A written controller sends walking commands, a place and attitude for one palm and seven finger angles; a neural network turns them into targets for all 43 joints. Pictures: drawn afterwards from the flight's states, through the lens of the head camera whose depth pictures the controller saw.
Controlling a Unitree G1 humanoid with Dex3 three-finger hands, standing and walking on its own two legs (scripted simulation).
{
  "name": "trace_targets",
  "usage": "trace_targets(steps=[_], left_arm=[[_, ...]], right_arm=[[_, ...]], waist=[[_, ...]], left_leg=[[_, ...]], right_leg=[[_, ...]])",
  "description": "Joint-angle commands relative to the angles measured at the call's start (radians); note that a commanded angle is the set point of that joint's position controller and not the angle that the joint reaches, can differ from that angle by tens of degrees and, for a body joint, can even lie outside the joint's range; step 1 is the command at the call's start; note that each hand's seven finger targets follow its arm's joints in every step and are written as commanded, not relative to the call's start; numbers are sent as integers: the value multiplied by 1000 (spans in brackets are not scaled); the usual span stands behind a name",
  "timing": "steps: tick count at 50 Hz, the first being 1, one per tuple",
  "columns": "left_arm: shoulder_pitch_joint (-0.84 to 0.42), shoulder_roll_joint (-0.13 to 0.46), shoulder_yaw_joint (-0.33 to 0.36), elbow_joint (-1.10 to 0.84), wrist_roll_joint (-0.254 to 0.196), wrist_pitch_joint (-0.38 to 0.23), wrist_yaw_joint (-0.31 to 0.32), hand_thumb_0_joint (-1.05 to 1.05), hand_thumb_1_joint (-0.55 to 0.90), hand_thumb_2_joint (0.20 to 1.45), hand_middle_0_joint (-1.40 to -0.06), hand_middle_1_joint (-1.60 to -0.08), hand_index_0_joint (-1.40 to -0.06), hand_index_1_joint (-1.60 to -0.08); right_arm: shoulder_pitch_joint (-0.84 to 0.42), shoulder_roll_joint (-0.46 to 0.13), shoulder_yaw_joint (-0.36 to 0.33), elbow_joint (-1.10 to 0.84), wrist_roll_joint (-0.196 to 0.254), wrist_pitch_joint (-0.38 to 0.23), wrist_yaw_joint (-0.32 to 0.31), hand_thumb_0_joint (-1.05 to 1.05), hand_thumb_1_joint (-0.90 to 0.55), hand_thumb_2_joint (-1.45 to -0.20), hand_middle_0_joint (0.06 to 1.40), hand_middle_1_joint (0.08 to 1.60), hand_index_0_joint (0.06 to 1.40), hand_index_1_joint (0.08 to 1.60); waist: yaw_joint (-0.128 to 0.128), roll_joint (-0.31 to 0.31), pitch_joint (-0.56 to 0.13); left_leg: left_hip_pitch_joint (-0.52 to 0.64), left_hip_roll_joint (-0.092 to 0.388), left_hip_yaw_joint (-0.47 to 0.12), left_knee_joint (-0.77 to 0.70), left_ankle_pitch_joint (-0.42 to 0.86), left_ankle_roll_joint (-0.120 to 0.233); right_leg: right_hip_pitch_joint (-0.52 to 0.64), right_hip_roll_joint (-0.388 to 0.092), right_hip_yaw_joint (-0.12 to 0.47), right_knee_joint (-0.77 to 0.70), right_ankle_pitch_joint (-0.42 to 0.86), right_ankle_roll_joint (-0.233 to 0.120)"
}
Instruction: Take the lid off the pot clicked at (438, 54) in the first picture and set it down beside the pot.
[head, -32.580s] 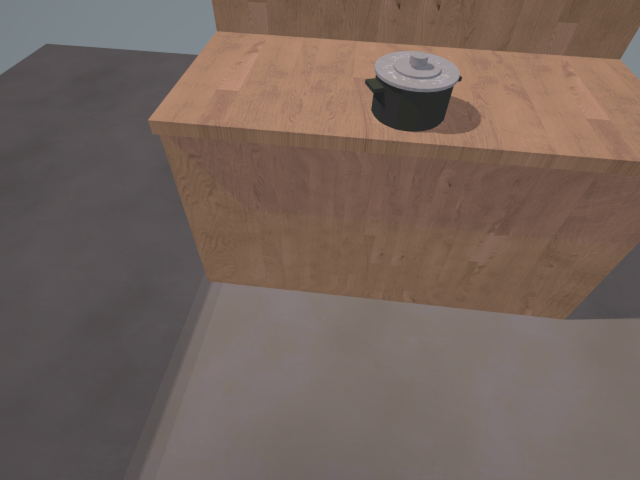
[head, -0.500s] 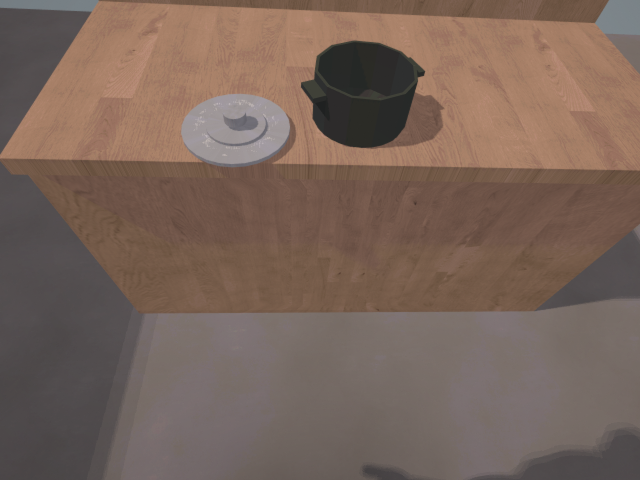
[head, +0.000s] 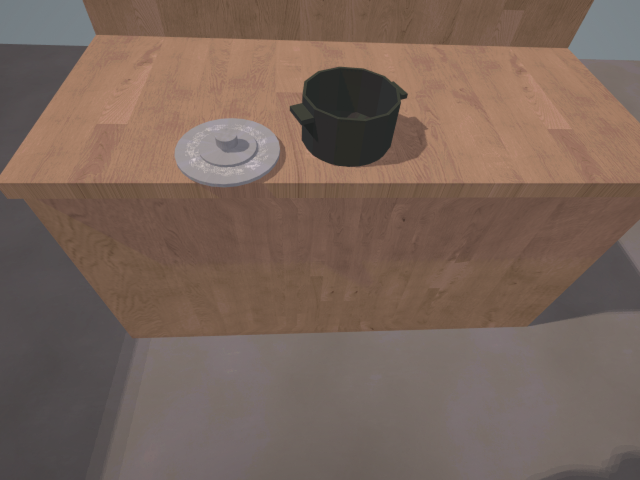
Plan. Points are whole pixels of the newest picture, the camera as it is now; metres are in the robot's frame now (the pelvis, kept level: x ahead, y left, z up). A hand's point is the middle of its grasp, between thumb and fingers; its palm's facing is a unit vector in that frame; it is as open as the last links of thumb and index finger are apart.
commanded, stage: let the arm hang, fingers relaxed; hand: left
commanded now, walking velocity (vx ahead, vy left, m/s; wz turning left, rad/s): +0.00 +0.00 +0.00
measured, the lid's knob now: (226, 138) +0.69 +0.21 +0.00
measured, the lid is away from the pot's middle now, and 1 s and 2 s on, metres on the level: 0.25 0.25 0.25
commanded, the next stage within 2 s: look to check the result in 0.98 s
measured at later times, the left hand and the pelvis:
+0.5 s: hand out of the picture +0.01 +0.18 -0.18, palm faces +0.04 -0.98 -0.20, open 7.3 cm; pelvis -0.02 +0.00 +0.00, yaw +0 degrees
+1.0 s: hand out of the picture -0.04 +0.16 -0.17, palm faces +0.04 -0.98 -0.20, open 7.3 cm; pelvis -0.04 -0.01 +0.01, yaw +0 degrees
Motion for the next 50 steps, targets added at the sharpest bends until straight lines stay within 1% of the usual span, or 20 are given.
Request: trace_targets(steps=[1, 3, 5, 8, 13, 15, 18, 20, 21, 25, 26, 30, 31, 35, 37, 40, 41, 44, 47, 50], left_arm=[[57, 89, 17, -47, -4, -12, 5, 0, 900, 900, -200, -300, -200, -300], [66, 79, 14, -40, -3, -12, 2, 0, 900, 900, -200, -300, -200, -300], [81, 83, 16, -36, -3, -18, 4, 0, 900, 900, -200, -300, -200, -300], [75, 82, 19, -41, -6, -16, 6, 0, 900, 900, -200, -300, -200, -300], [74, 67, 14, -35, -3, -12, 4, 0, 900, 900, -200, -300, -200, -300], [80, 69, 15, -34, -3, -14, 3, 0, 900, 900, -200, -300, -200, -300], [73, 66, 13, -33, -4, -12, 3, 0, 900, 900, -200, -300, -200, -300], [84, 67, 12, -26, -3, -16, 3, 0, 900, 900, -200, -300, -200, -300], [83, 67, 11, -24, -1, -15, 3, 0, 900, 900, -200, -300, -200, -300], [91, 67, 9, -16, -3, -20, 3, 0, 900, 900, -200, -300, -200, -300], [90, 70, 8, -18, -1, -19, 5, 0, 900, 900, -200, -300, -200, -300], [103, 67, 8, -9, -3, -23, 4, 0, 900, 900, -200, -300, -200, -300], [96, 67, 7, -11, -1, -21, 5, 0, 900, 900, -200, -300, -200, -300], [113, 66, 6, 1, -3, -26, 5, 0, 900, 900, -200, -300, -200, -300], [107, 64, 5, 1, -2, -23, 6, 0, 900, 900, -200, -300, -200, -300], [115, 65, 4, 7, -1, -26, 5, 0, 900, 900, -200, -300, -200, -300], [115, 63, 3, 7, -1, -24, 6, 0, 900, 900, -200, -300, -200, -300], [118, 61, 2, 12, -2, -27, 5, 0, 900, 900, -200, -300, -200, -300], [114, 58, 1, 12, -2, -25, 5, 0, 900, 900, -200, -300, -200, -300], [118, 60, 1, 17, -3, -27, 4, 0, 900, 900, -200, -300, -200, -300]], right_arm=[[122, -107, -28, -9, 3, -5, -14, 0, -900, -900, 200, 300, 200, 300], [119, -101, -24, -4, -1, -5, -12, 0, -900, -900, 200, 300, 200, 300], [131, -103, -25, -6, 0, -11, -14, 0, -900, -900, 200, 300, 200, 300], [142, -105, -27, -1, 2, -11, -17, 0, -900, -900, 200, 300, 200, 300], [134, -94, -26, 1, -1, -7, -13, 0, -900, -900, 200, 300, 200, 300], [136, -95, -26, 3, 0, -11, -13, 0, -900, -900, 200, 300, 200, 300], [132, -95, -24, 1, 0, -10, -12, 0, -900, -900, 200, 300, 200, 300], [123, -93, -24, 2, 1, -11, -11, 0, -900, -900, 200, 300, 200, 300], [122, -88, -24, 2, 3, -9, -10, 0, -900, -900, 200, 300, 200, 300], [116, -89, -23, 6, 1, -11, -8, 0, -900, -900, 200, 300, 200, 300], [118, -84, -23, 5, 4, -9, -7, 0, -900, -900, 200, 300, 200, 300], [119, -88, -22, 8, 2, -14, -8, 0, -900, -900, 200, 300, 200, 300], [121, -86, -22, 8, 4, -13, -9, 0, -900, -900, 200, 300, 200, 300], [114, -85, -21, 13, 4, -14, -8, 0, -900, -900, 200, 300, 200, 300], [119, -82, -20, 16, 3, -12, -8, 0, -900, -900, 200, 300, 200, 300], [116, -81, -19, 17, 3, -13, -6, 0, -900, -900, 200, 300, 200, 300], [115, -77, -19, 15, 5, -10, -6, 0, -900, -900, 200, 300, 200, 300], [115, -77, -18, 18, 3, -13, -5, 0, -900, -900, 200, 300, 200, 300], [120, -75, -15, 21, 3, -14, -5, 0, -900, -900, 200, 300, 200, 300], [120, -78, -15, 19, 4, -17, -6, 0, -900, -900, 200, 300, 200, 300]], waist=[[-2, 62, -14], [4, 41, 21], [3, 39, -13], [0, 55, -35], [2, 44, 38], [2, 53, 15], [1, 51, 31], [5, 32, 30], [3, 34, 46], [3, 27, 36], [1, 29, 53], [4, 25, 11], [-1, 36, 31], [5, 19, 26], [0, 35, 45], [4, 29, 45], [2, 24, 64], [4, 22, 46], [3, 34, 61], [5, 30, 40]], left_leg=[[-9, 65, -40, -14, 731, 24], [-38, 67, -43, -35, 630, 28], [-23, 58, -38, -5, 733, 27], [-1, 66, -40, -3, 788, 26], [-38, 67, -45, -44, 647, 31], [-25, 67, -43, -38, 691, 33], [-39, 67, -49, -57, 627, 36], [-40, 64, -48, -55, 602, 36], [-50, 60, -46, -60, 559, 35], [-51, 58, -45, -65, 533, 32], [-59, 55, -47, -71, 508, 33], [-34, 60, -46, -65, 552, 34], [-40, 58, -45, -69, 540, 33], [-40, 58, -44, -65, 542, 31], [-47, 58, -45, -79, 505, 32], [-55, 57, -46, -78, 500, 31], [-62, 56, -50, -85, 463, 32], [-57, 58, -49, -90, 452, 33], [-70, 61, -54, -103, 429, 35], [-59, 60, -52, -95, 470, 34]], right_leg=[[31, -50, 2, 9, 557, -88], [24, -51, 7, -17, 502, -90], [56, -60, 9, 5, 628, -93], [51, -56, -1, 20, 607, -88], [12, -49, 0, -6, 492, -85], [26, -49, -3, 1, 512, -83], [18, -45, 0, -8, 460, -80], [21, -50, 6, -21, 466, -81], [12, -51, 10, -29, 447, -82], [20, -57, 19, -42, 462, -82], [10, -55, 19, -45, 440, -82], [25, -57, 18, -44, 470, -81], [13, -54, 16, -42, 453, -81], [23, -61, 23, -53, 485, -83], [6, -58, 24, -57, 443, -81], [14, -61, 25, -66, 448, -81], [-3, -58, 28, -73, 414, -80], [4, -59, 33, -80, 409, -78], [-6, -55, 29, -81, 371, -77], [8, -58, 27, -77, 407, -77]])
